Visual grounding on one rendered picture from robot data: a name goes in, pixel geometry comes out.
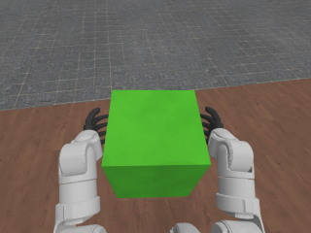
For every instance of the robot left hand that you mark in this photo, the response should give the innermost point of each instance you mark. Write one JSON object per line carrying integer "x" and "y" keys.
{"x": 91, "y": 121}

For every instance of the robot right thigh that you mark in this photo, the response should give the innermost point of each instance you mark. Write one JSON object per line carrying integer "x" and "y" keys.
{"x": 183, "y": 227}

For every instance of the carton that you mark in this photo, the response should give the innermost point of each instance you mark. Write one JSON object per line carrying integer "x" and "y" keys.
{"x": 155, "y": 144}

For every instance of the right robot upper arm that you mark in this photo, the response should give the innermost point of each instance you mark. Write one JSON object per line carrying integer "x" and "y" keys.
{"x": 235, "y": 226}

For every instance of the robot right forearm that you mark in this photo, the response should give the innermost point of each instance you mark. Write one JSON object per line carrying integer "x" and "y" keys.
{"x": 236, "y": 186}

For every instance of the robot left forearm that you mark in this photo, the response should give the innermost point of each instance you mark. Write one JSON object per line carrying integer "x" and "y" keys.
{"x": 77, "y": 174}

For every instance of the robot right hand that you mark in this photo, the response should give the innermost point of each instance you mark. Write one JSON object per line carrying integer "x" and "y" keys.
{"x": 215, "y": 122}

